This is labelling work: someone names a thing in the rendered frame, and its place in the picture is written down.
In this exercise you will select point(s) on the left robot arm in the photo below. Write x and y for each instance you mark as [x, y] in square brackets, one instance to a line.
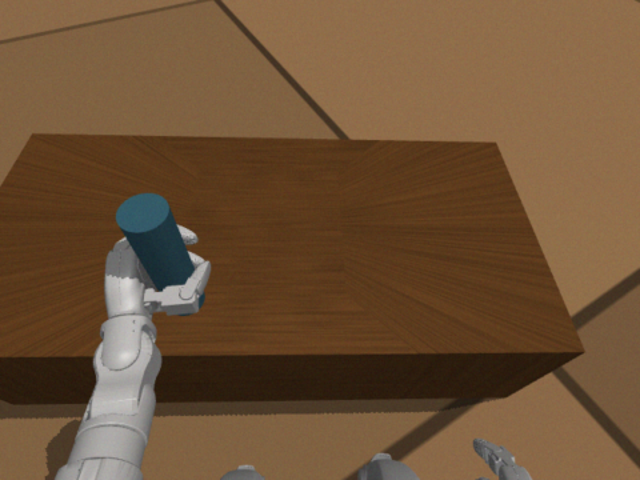
[115, 428]

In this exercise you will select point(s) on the can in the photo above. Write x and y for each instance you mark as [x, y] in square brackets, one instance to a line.
[148, 224]

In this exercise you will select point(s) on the left robot hand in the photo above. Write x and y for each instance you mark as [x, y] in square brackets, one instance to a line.
[128, 288]

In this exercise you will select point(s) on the right robot hand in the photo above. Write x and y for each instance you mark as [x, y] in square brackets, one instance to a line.
[500, 461]

